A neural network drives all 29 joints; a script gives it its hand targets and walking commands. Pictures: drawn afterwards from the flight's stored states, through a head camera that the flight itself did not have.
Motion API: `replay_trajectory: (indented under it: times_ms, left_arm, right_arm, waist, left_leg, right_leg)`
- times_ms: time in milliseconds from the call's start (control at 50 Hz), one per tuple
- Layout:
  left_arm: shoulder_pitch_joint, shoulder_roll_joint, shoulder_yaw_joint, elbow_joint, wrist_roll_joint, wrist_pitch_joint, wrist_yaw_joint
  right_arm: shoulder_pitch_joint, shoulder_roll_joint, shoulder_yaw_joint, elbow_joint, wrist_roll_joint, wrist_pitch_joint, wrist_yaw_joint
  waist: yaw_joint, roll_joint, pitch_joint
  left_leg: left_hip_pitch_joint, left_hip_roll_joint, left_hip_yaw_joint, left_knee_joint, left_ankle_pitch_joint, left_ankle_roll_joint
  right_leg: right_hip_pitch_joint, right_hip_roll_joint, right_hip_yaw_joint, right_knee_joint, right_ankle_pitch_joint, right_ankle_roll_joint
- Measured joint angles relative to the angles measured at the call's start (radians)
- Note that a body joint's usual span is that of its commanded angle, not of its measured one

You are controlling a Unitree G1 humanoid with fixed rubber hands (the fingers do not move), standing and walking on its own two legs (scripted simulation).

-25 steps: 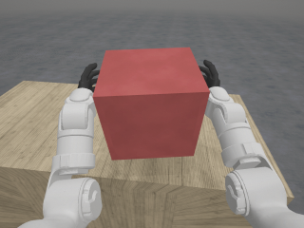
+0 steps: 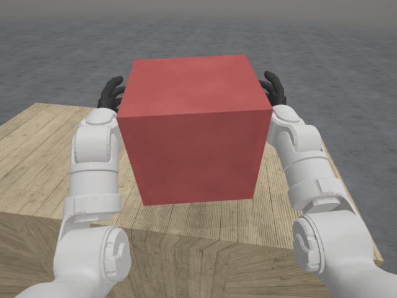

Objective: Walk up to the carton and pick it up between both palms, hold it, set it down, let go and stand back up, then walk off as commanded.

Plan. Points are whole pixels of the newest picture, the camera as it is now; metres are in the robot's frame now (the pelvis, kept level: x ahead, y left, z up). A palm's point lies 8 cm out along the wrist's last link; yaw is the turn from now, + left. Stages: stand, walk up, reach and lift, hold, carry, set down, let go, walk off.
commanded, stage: hold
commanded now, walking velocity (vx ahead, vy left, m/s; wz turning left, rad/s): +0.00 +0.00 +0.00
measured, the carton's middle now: (194, 130) +0.38 +0.00 +0.22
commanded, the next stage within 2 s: none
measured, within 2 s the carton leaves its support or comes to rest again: neither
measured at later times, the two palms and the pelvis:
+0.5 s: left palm (103, 115) +0.37 +0.16 +0.26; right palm (270, 107) +0.38 -0.15 +0.27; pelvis +0.00 -0.01 +0.00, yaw +1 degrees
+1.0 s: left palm (108, 110) +0.37 +0.15 +0.27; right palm (275, 106) +0.38 -0.16 +0.27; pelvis +0.00 -0.01 +0.00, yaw +0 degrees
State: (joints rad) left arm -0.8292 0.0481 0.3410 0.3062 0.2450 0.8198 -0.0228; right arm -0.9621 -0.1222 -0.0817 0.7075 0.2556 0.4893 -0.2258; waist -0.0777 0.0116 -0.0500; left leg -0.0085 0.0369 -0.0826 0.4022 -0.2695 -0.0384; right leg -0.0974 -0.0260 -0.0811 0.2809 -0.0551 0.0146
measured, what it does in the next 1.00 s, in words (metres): stands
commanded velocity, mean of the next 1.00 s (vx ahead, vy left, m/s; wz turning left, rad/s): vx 0.00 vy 0.00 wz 0.00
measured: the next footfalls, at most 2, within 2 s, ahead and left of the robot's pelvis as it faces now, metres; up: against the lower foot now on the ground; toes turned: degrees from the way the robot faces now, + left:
none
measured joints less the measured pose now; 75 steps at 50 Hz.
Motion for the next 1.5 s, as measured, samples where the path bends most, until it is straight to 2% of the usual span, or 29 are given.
replay_trajectory:
  times_ms: [180,340,520,740,940,1100,1240,1340,1500]
  left_arm:
    - [-0.037,0.002,0.035,0.042,0.003,-0.004,-0.012]
    - [-0.034,0.013,0.037,0.031,0.005,0.010,-0.028]
    - [0.015,0.009,0.026,-0.034,0.002,0.017,-0.040]
    - [-0.005,0.013,0.012,-0.017,0.011,0.022,-0.032]
    - [-0.039,0.011,0.026,0.025,0.026,0.017,-0.033]
    - [-0.024,0.004,0.028,0.017,0.025,0.013,-0.033]
    - [0.010,0.007,0.018,-0.045,0.004,0.014,-0.032]
    - [0.011,0.006,0.031,-0.038,0.013,0.028,-0.041]
    - [0.004,0.020,0.013,-0.037,0.012,0.029,-0.041]
  right_arm:
    - [-0.026,-0.008,0.012,0.015,-0.005,0.019,-0.008]
    - [-0.031,-0.007,0.029,0.010,0.015,0.030,-0.024]
    - [0.009,0.001,0.040,-0.060,0.034,0.049,-0.044]
    - [-0.008,0.004,0.010,-0.033,0.015,0.045,-0.025]
    - [-0.039,-0.003,0.003,0.014,0.000,0.040,-0.011]
    - [-0.021,-0.015,0.036,0.000,0.021,0.041,-0.019]
    - [0.006,-0.017,0.061,-0.070,0.052,0.048,-0.042]
    - [0.003,-0.001,0.046,-0.053,0.040,0.060,-0.044]
    - [-0.001,0.020,-0.001,-0.051,0.016,0.055,-0.035]
  waist:
    - [0.008,0.010,-0.013]
    - [0.006,0.008,-0.009]
    - [0.000,0.002,0.000]
    - [0.014,-0.004,-0.017]
    - [0.001,0.001,-0.016]
    - [0.005,0.014,-0.010]
    - [0.005,0.015,-0.007]
    - [0.015,0.002,-0.006]
    - [0.006,-0.011,-0.002]
  left_leg:
    - [0.000,0.004,0.000,-0.012,0.004,-0.002]
    - [0.004,0.010,-0.014,-0.013,0.002,-0.008]
    - [0.014,0.009,-0.022,-0.005,-0.002,-0.008]
    - [-0.005,0.001,-0.009,0.002,0.000,-0.004]
    - [0.002,0.004,-0.011,-0.011,0.005,-0.005]
    - [0.003,0.013,-0.008,-0.010,-0.001,-0.009]
    - [0.000,0.015,-0.018,-0.003,-0.004,-0.012]
    - [0.008,0.011,-0.016,-0.008,-0.002,-0.010]
    - [-0.002,0.002,-0.022,0.000,0.002,-0.007]
  right_leg:
    - [-0.010,0.003,-0.001,0.007,-0.007,-0.004]
    - [0.002,0.008,-0.015,0.004,-0.011,-0.008]
    - [0.022,0.007,-0.022,-0.006,-0.009,-0.005]
    - [-0.003,0.001,-0.007,0.005,-0.004,-0.002]
    - [0.000,0.002,-0.010,0.002,-0.007,-0.005]
    - [-0.002,0.012,-0.008,0.004,-0.011,-0.009]
    - [0.004,0.013,-0.017,0.002,-0.013,-0.009]
    - [0.006,0.009,-0.015,0.008,-0.016,-0.008]
    - [0.007,0.001,-0.020,0.002,-0.007,-0.004]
